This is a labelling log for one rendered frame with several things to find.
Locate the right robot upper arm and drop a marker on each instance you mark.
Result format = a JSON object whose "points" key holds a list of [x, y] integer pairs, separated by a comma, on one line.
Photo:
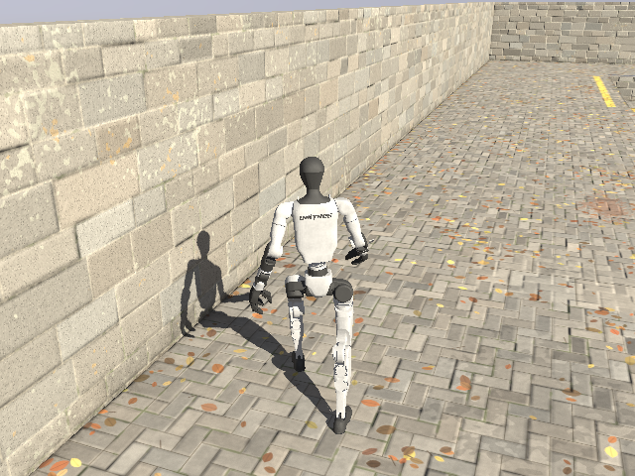
{"points": [[345, 207]]}

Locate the robot left forearm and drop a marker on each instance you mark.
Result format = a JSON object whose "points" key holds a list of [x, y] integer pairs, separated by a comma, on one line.
{"points": [[265, 270]]}

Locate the robot left foot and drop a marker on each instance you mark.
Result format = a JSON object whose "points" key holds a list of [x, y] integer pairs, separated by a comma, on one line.
{"points": [[299, 364]]}

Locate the robot right forearm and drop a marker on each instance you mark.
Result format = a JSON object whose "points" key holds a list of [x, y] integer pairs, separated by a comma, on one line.
{"points": [[362, 251]]}

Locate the left robot upper arm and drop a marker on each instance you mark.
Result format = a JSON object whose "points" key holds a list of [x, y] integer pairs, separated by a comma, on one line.
{"points": [[282, 212]]}

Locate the right robot hand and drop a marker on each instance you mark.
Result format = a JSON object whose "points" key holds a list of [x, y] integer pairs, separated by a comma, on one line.
{"points": [[353, 253]]}

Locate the left robot hand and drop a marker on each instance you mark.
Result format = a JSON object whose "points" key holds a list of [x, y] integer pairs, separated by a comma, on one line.
{"points": [[254, 300]]}

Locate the humanoid robot torso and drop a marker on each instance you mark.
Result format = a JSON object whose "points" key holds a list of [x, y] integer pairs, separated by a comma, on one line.
{"points": [[315, 228]]}

